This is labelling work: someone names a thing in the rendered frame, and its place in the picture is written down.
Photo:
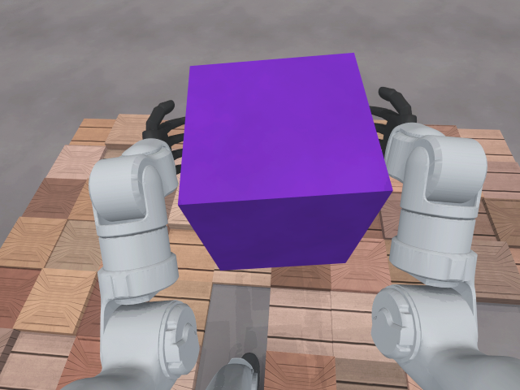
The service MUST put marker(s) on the robot right hand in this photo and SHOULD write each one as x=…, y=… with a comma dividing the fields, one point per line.
x=393, y=119

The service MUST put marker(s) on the robot left upper arm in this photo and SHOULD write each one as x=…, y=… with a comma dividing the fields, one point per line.
x=145, y=346

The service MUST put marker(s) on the robot right forearm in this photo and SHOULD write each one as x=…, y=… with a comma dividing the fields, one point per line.
x=442, y=179

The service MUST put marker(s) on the robot left hand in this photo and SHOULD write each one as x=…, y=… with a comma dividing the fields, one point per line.
x=156, y=131

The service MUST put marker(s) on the carton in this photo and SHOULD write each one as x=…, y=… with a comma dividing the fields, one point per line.
x=281, y=163

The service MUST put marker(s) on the robot left thigh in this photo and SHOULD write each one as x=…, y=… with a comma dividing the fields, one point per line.
x=234, y=377

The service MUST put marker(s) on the robot left forearm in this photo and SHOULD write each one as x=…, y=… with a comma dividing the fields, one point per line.
x=127, y=195

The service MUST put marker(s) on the left robot foot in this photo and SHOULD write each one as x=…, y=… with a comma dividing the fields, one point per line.
x=253, y=361

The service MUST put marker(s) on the robot right upper arm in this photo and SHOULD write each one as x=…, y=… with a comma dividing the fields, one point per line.
x=431, y=333

